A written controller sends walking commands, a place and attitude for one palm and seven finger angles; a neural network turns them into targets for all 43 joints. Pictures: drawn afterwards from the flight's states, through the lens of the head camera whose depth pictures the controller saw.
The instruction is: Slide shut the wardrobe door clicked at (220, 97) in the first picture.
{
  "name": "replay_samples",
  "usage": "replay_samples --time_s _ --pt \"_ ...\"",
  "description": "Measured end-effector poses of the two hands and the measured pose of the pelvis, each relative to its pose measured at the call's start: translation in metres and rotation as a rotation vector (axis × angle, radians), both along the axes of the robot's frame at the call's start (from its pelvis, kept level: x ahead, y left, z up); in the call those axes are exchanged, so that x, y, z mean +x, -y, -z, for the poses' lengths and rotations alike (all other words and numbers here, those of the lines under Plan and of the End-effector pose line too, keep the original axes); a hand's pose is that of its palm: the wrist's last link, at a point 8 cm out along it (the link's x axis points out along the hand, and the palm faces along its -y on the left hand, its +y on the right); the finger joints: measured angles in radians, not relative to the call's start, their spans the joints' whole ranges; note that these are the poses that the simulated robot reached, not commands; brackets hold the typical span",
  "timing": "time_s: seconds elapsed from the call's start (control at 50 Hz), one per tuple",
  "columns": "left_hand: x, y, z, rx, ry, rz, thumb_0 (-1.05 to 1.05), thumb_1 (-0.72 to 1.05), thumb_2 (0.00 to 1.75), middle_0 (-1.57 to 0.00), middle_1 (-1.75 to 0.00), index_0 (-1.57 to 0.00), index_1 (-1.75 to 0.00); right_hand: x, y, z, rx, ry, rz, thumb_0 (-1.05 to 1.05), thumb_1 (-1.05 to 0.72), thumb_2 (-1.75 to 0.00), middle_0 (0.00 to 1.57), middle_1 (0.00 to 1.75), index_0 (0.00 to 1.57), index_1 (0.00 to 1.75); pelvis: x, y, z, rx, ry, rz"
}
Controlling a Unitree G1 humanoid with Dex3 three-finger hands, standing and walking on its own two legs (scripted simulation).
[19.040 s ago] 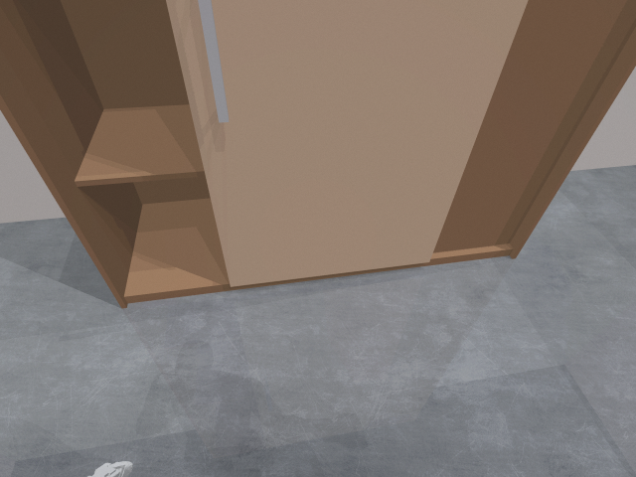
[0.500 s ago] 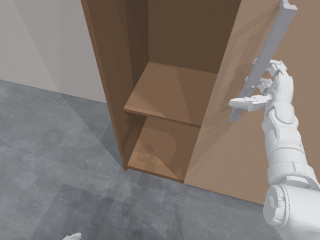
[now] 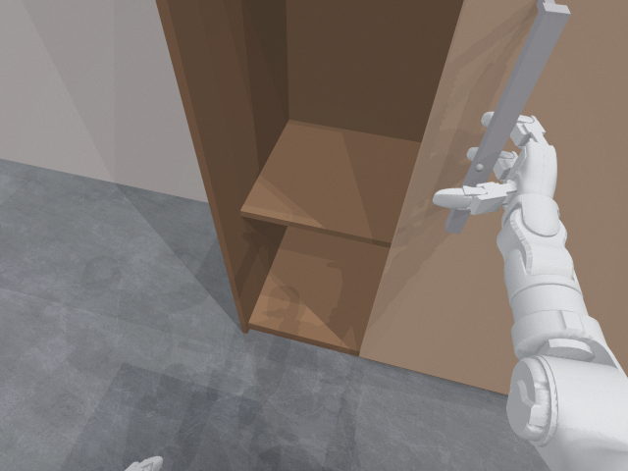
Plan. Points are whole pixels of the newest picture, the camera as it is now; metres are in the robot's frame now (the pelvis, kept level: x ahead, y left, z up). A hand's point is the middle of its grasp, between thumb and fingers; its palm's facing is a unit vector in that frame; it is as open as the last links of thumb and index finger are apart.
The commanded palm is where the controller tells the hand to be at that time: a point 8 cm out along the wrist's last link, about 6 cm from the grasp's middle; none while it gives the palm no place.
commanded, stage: slide the fingers in behind the handle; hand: right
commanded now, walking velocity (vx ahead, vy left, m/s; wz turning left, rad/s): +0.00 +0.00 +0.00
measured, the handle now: (490, 135) +0.53 -0.16 +0.18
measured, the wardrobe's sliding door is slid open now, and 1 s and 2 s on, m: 0.38 0.38 0.38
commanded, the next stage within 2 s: grip the handle and tug to test in 0.46 s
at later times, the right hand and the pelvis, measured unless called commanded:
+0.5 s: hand (469, 161) +0.48 -0.13 +0.17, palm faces +0.15 +0.99 +0.00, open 14.0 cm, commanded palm +0.44 -0.18 +0.16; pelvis +0.00 +0.00 +0.00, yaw +1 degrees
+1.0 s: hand (469, 159) +0.48 -0.13 +0.17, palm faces +0.16 +0.99 +0.01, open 9.6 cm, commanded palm +0.45 -0.18 +0.16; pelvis +0.01 +0.00 +0.00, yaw +1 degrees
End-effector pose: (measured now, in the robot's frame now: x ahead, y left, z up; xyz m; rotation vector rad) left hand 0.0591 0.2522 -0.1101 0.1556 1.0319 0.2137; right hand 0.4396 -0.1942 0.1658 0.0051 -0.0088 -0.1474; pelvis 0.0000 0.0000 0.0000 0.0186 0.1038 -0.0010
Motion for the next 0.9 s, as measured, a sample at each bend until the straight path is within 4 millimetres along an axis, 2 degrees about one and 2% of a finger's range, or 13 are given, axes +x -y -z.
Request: replay_samples --time_s 0.12,0.3,0.4,0.5,0.68,0.78,0.9 --pt "-0.010 0.000 0.001 0.005 -0.010 -0.009 0.01 0.91 0.90 -0.20 -0.30 -0.20 -0.30 0.006 -0.011 0.000 0.004 0.008 -0.001 -0.01 0.51 -0.30 0.29 1.20 0.30 1.20 -0.003 0.002 0.001 -0.001 -0.010 -0.004" --pt "-0.029 0.003 0.004 -0.003 -0.050 -0.026 0.01 0.91 0.90 -0.20 -0.30 -0.20 -0.30 0.017 -0.011 0.001 -0.015 0.014 0.011 -0.01 0.51 -0.30 0.29 1.20 0.30 1.20 -0.003 0.003 0.002 -0.003 -0.026 -0.013" --pt "-0.034 0.003 0.006 -0.012 -0.065 -0.040 0.01 0.91 0.90 -0.20 -0.30 -0.20 -0.30 0.016 -0.010 0.000 0.006 0.031 0.011 -0.01 0.50 -0.30 0.29 1.20 0.30 1.20 0.002 0.003 0.001 -0.004 -0.027 -0.022" --pt "-0.028 0.002 0.005 -0.016 -0.051 -0.042 0.01 0.91 0.90 -0.20 -0.30 -0.20 -0.30 0.011 -0.011 0.001 -0.007 0.033 0.004 -0.01 0.50 -0.30 0.30 1.20 0.30 1.20 0.005 0.002 0.001 -0.003 -0.018 -0.022" --pt "-0.002 -0.001 0.000 -0.001 0.004 -0.014 0.01 0.91 0.90 -0.20 -0.30 -0.20 -0.30 0.009 -0.008 0.004 -0.003 0.007 0.019 -0.01 0.46 -0.32 0.30 1.21 0.30 1.20 0.003 0.000 0.000 -0.002 -0.012 -0.013" --pt "0.006 -0.002 -0.002 0.005 0.016 -0.001 0.01 0.91 0.90 -0.20 -0.30 -0.20 -0.30 0.012 -0.006 0.001 -0.005 0.014 0.018 -0.01 0.33 -0.38 0.32 1.23 0.32 1.22 0.003 -0.001 0.001 -0.003 -0.019 -0.009" --pt "0.005 -0.002 0.000 0.000 0.003 -0.001 0.01 0.91 0.90 -0.20 -0.30 -0.20 -0.30 0.017 -0.009 0.000 -0.010 0.010 0.004 -0.01 0.09 -0.48 0.34 1.26 0.34 1.25 0.006 -0.001 0.001 -0.003 -0.026 -0.007"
